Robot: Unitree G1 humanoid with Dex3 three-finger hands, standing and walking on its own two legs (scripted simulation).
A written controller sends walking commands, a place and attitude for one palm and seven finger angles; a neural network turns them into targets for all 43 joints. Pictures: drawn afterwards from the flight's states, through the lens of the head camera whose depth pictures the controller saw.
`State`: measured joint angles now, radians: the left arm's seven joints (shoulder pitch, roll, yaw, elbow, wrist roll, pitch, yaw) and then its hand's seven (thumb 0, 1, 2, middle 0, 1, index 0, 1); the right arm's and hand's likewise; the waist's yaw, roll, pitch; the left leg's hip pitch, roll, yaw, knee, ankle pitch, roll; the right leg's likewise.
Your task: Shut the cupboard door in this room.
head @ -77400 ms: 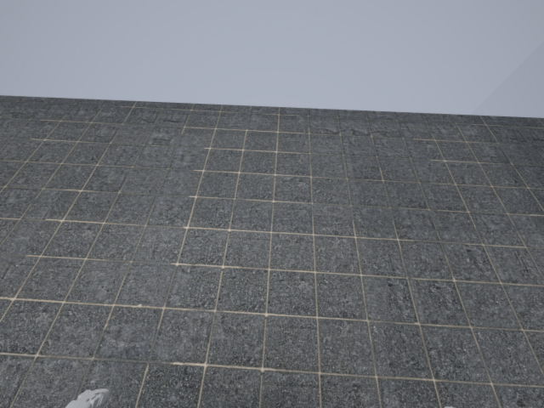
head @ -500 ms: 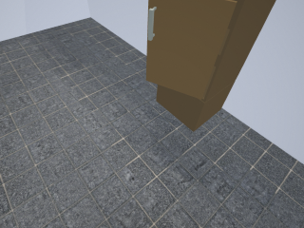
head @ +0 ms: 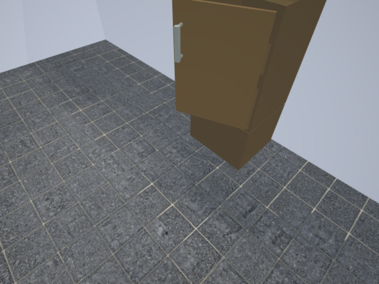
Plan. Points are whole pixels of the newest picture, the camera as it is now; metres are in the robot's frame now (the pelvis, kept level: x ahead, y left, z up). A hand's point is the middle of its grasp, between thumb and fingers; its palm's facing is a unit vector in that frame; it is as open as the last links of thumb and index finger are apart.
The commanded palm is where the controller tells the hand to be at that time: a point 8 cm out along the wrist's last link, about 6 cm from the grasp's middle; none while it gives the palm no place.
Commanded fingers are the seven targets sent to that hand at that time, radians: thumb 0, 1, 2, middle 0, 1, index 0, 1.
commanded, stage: let the arm hang, fingers relaxed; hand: left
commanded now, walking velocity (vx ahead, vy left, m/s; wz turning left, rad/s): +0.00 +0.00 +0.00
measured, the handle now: (179, 42) +1.07 +0.10 +0.03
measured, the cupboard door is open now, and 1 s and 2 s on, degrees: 23 23 23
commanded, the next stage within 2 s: look to check the result in 0.08 s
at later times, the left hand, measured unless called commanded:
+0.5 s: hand out of the picture +0.05 +0.22 -0.16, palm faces +0.00 -0.96 -0.29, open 7.4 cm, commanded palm none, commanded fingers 0.00 0.90 0.90 -0.20 -0.30 -0.20 -0.30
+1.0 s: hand out of the picture +0.09 +0.20 -0.17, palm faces +0.09 -0.96 -0.28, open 7.4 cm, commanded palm none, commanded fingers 0.00 0.90 0.90 -0.20 -0.30 -0.20 -0.30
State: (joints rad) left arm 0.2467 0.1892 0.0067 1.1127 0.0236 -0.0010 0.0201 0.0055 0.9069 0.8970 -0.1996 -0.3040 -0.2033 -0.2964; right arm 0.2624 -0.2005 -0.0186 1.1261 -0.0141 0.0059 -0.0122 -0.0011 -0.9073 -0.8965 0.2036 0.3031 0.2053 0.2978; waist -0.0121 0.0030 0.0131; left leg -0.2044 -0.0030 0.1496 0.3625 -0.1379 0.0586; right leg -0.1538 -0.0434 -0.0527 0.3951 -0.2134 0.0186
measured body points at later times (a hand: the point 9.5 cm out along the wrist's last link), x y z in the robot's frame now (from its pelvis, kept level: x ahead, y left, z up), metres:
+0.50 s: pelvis +0.02 -0.01 +0.00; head +0.03 -0.01 +0.45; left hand +0.05 +0.27 -0.14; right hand +0.07 -0.28 -0.14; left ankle +0.04 +0.08 -0.74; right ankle +0.00 -0.13 -0.74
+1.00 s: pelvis +0.04 -0.01 -0.01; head +0.06 -0.01 +0.44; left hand +0.08 +0.25 -0.15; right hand +0.11 -0.27 -0.16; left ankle +0.05 +0.08 -0.74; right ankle +0.00 -0.13 -0.74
